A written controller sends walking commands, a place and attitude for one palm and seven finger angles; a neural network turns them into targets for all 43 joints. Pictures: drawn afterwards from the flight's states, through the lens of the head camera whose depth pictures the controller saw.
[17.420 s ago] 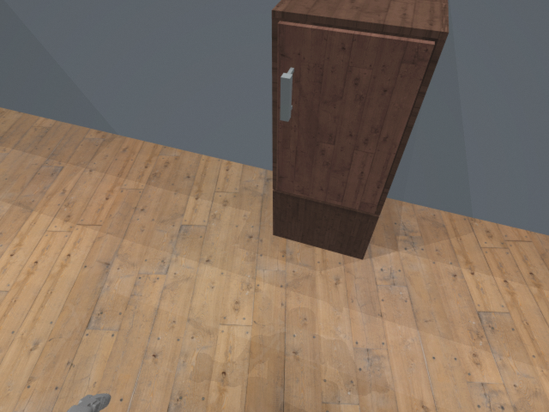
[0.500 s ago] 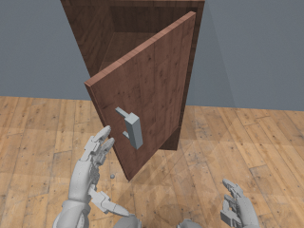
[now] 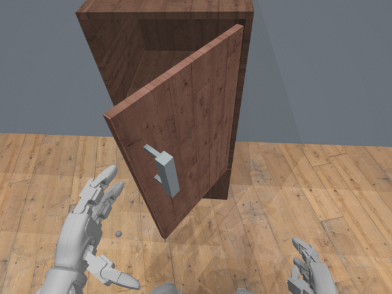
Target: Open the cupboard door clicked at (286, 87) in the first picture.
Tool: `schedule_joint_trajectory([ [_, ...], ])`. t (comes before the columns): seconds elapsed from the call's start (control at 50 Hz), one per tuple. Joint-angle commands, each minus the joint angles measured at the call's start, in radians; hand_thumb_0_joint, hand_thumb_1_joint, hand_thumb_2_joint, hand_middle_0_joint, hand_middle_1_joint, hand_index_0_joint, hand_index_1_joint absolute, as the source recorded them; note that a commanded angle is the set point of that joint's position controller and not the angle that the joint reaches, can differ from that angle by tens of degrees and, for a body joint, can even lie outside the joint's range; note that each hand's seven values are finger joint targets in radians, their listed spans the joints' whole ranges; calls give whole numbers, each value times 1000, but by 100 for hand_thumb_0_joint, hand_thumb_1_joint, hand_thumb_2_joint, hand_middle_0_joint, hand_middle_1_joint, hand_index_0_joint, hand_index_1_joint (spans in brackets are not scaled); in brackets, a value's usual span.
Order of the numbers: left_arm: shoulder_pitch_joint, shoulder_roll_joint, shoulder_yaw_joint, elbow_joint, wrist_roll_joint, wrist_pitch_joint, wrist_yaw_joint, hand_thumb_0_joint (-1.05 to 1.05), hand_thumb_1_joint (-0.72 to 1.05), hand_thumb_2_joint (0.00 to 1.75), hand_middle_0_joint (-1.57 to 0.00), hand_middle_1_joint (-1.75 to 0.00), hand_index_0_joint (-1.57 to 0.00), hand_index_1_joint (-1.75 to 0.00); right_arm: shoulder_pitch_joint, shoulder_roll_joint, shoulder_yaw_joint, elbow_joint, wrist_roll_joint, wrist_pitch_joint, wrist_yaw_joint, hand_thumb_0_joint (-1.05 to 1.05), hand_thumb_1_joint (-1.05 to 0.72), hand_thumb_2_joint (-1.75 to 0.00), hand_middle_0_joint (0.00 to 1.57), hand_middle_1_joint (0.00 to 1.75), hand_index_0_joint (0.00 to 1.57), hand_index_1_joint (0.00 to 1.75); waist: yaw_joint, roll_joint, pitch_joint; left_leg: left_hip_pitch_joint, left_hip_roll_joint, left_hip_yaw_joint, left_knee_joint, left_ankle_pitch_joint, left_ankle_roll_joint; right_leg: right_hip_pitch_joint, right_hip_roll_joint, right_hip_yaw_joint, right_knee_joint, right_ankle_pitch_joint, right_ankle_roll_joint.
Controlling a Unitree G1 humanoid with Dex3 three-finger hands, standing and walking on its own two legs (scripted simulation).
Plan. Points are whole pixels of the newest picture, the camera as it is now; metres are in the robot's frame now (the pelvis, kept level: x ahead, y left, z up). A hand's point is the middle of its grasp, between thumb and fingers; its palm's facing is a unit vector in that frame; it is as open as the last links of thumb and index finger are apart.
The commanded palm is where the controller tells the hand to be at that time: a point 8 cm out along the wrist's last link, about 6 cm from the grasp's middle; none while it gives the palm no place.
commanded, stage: draw the hand back to the body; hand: left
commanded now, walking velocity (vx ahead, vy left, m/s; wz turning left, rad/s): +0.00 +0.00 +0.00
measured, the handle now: (161, 170) +0.36 +0.10 +0.05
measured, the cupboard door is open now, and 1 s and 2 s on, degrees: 55 55 55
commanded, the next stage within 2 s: step back with the hand held close in 1.36 s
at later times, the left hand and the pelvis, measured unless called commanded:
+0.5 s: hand (49, 230) +0.20 +0.22 +0.14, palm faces +0.20 -0.92 -0.35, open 14.8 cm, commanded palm +0.16 +0.27 +0.17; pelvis +0.01 +0.02 +0.05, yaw +0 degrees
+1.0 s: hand out of the picture +0.21 +0.29 +0.23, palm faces +0.42 -0.80 -0.43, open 8.9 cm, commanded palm +0.17 +0.33 +0.24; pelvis +0.02 +0.03 +0.07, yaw -1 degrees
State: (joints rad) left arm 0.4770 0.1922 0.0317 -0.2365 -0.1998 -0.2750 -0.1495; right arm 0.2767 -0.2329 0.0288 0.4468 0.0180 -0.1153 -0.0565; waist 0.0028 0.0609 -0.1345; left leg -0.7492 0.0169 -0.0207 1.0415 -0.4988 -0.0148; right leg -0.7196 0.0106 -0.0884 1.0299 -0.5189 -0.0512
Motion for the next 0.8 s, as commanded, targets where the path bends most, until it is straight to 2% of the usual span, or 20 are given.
schedule_joint_trajectory([
  [0.0,-2,117,105,-210,-37,-46,-22,0,-50,30,-15,-30,-15,-30,-70,-102,-42,-166,10,-66,-17,0,-90,-90,20,30,20,30,-5,-98,-136,100,-38,-4,-147,212,35,196,-13,111,-250,291,51],
  [0.06,0,131,123,-214,-59,-36,-49,0,-50,30,-15,-30,-15,-30,-81,-107,-36,-166,13,-75,-21,0,-90,-90,20,30,20,30,-1,-91,-110,119,-38,-7,-170,212,36,213,-13,113,-277,268,49],
  [0.1,12,152,161,-239,-74,-37,-62,0,-50,30,-15,-30,-15,-30,-76,-105,-37,-158,15,-84,-24,0,-90,-90,20,30,20,30,11,-53,-131,160,-36,-8,-186,243,34,238,-11,102,-275,317,45],
  [0.12,14,140,148,-252,-78,-35,-70,0,-50,30,-15,-30,-15,-30,-78,-103,-33,-159,17,-89,-24,0,-90,-90,20,30,20,30,11,-38,-125,181,-37,-8,-199,257,34,240,-7,88,-274,333,43],
  [0.16,-5,158,161,-262,-90,-27,-81,0,-50,30,-15,-30,-15,-30,-81,-107,-31,-152,18,-98,-27,0,-90,-90,20,30,20,30,6,-46,-113,196,-35,-12,-211,262,36,248,-3,85,-289,328,43],
  [0.24,-19,171,188,-277,-106,-4,-100,0,-36,36,-16,-30,-16,-30,-91,-110,-27,-141,24,-118,-34,0,-90,-90,20,30,20,30,14,-21,-81,247,-31,-19,-254,266,35,254,5,58,-310,317,38],
  [0.26,-12,177,195,-269,-110,10,-104,0,-32,37,-16,-30,-16,-30,-96,-111,-25,-137,23,-120,-34,0,-90,-90,20,30,20,30,14,-45,-77,247,-30,-20,-256,271,38,268,6,62,-320,320,39],
  [0.28,-14,320,221,-350,52,50,46,0,-29,39,-16,-30,-16,-30,-101,-101,-32,-113,5,-97,-58,0,-90,-90,20,30,20,30,58,-38,-101,289,-16,1,-301,285,45,308,-33,125,-396,320,29],
  [0.3,52,230,186,-344,70,88,113,0,-26,40,-16,-30,-16,-30,-94,-80,-25,-113,0,-89,-65,0,-90,-90,20,30,20,30,35,-27,-67,327,-18,3,-326,292,44,304,-37,108,-420,324,32],
  [0.32,87,193,147,-337,101,117,156,0,-22,42,-16,-30,-16,-30,-98,-74,-19,-99,-2,-79,-65,0,-90,-90,20,30,20,30,34,-4,-28,344,-15,8,-348,289,45,317,-37,89,-430,317,33],
  [0.34,85,205,153,-358,120,134,188,0,-18,43,-16,-30,-16,-30,-106,-76,-18,-93,-1,-70,-66,0,-90,-90,20,30,20,30,34,-4,-21,370,-11,7,-363,302,46,324,-34,77,-441,325,33],
  [0.36,89,217,160,-354,136,145,212,0,-15,45,-16,-30,-16,-30,-120,-77,-17,-84,-4,-65,-68,0,-90,-90,20,30,20,30,36,-51,-17,387,-10,6,-378,320,50,350,-31,73,-461,337,34],
  [0.4,63,228,164,-372,153,154,242,0,-8,48,-16,-30,-16,-30,-141,-81,-10,-74,-9,-61,-69,0,-90,-90,20,30,20,30,33,-26,10,429,-6,3,-427,314,49,372,-31,64,-487,325,35],
  [0.46,23,250,194,-350,168,161,270,0,2,52,-17,-30,-17,-30,-164,-84,-5,-50,-13,-61,-75,0,-90,-90,20,30,20,30,36,-31,60,478,-4,1,-487,312,49,408,-27,58,-546,303,33],
  [0.5,2,253,204,-357,175,159,280,0,9,55,-17,-30,-17,-30,-164,-83,-2,-36,-16,-66,-75,0,-90,-90,20,30,20,30,38,2,50,525,-2,-2,-527,351,46,450,-28,52,-556,340,31],
  [0.54,-7,248,208,-358,176,161,282,0,17,58,-17,-30,-17,-30,-175,-83,0,-27,-20,-68,-71,0,-90,-90,20,30,20,30,43,-4,58,557,0,-4,-563,371,43,482,-25,46,-579,350,32],
  [0.56,-14,261,222,-349,175,160,284,0,20,60,-18,-30,-18,-30,-183,-88,-1,-19,-21,-69,-69,0,-90,-90,20,30,20,30,46,-34,63,562,0,-7,-575,382,44,506,-24,46,-596,358,31],
  [0.58,-17,249,217,-351,176,160,283,0,23,62,-18,-30,-18,-30,-189,-87,-2,-15,-22,-71,-68,0,-90,-90,20,30,20,30,45,-30,65,581,3,-6,-591,394,44,516,-24,46,-602,367,32],
  [0.66,-2,277,274,-348,174,161,284,0,37,68,-18,-30,-18,-30,-198,-91,-8,9,-28,-70,-56,0,-90,-90,20,30,20,30,62,-11,54,625,6,0,-631,498,36,594,-23,46,-632,449,27],
  [0.78,-29,297,332,-380,167,155,278,0,58,76,-19,-30,-19,-30,-205,-91,-16,24,-31,-55,-39,0,-90,-90,20,30,20,30,65,19,66,677,16,3,-670,612,21,642,-18,46,-664,510,29],
])
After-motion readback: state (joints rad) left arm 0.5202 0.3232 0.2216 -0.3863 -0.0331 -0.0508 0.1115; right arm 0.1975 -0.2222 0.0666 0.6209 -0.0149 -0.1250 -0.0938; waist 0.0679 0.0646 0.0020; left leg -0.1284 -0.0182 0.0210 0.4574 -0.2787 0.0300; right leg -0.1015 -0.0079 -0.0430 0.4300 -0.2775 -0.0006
